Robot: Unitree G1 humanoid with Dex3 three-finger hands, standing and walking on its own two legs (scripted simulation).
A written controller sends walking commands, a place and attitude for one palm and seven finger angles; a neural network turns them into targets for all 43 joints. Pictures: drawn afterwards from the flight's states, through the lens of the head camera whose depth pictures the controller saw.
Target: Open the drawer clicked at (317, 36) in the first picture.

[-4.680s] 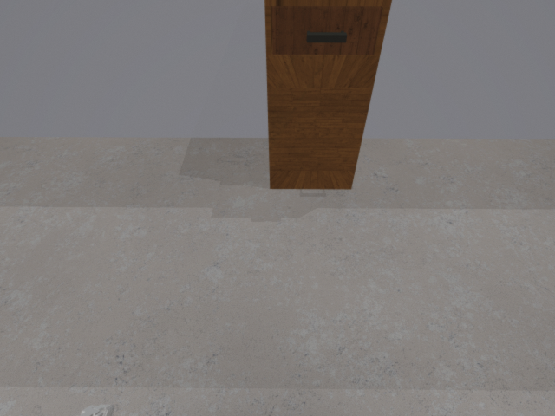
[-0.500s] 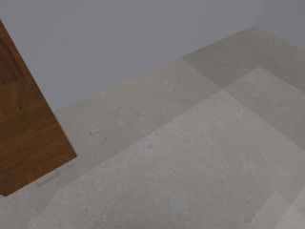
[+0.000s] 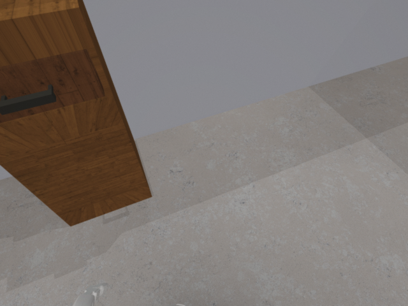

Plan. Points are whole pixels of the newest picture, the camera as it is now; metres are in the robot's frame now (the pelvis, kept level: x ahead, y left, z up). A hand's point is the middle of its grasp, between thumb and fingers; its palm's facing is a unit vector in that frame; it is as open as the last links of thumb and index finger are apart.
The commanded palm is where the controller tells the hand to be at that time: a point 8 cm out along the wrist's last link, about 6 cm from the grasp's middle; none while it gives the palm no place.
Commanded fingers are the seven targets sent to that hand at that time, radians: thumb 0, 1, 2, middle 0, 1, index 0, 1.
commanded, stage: turn to face it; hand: left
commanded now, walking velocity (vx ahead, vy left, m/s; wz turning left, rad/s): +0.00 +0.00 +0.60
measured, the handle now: (27, 97) +0.63 +0.53 +0.03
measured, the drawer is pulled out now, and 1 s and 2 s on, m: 0.00 0.00 0.00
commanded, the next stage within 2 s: take the last steps up to it in 0.54 s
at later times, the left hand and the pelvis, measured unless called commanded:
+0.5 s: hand out of the picture -0.07 +0.24 -0.17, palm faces +0.32 -0.91 -0.26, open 7.4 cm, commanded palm none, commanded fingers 0.00 0.90 0.90 -0.20 -0.30 -0.20 -0.30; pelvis -0.03 +0.02 +0.00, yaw +15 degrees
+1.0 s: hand out of the picture -0.09 +0.14 -0.14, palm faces +0.44 -0.88 -0.20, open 7.4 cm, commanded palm none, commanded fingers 0.00 0.90 0.90 -0.20 -0.30 -0.20 -0.30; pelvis -0.01 -0.01 +0.02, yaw +22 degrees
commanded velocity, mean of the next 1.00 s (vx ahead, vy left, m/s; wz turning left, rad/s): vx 0.11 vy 0.00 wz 0.24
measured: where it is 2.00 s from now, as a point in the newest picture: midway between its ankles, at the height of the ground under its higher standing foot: (180, 301)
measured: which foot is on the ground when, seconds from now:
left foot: down 0.00-0.00, up 0.02-0.38, down 0.40-0.80, up 0.82-1.00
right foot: down 0.00-0.40, up 0.42-0.76, down 0.78-1.00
